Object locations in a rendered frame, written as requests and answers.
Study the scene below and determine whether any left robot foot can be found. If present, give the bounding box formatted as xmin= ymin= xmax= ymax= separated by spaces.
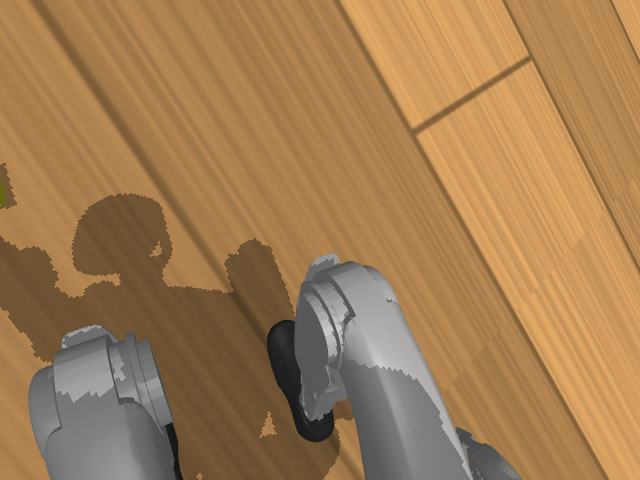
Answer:
xmin=165 ymin=423 xmax=183 ymax=480

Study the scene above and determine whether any right robot foot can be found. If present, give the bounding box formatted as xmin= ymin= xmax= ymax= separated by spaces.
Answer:
xmin=267 ymin=320 xmax=334 ymax=442

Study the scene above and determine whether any right robot hand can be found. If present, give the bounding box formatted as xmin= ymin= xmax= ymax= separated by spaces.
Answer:
xmin=456 ymin=427 xmax=522 ymax=480

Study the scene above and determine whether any bottle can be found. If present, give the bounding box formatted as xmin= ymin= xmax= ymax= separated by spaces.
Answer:
xmin=0 ymin=178 xmax=6 ymax=206

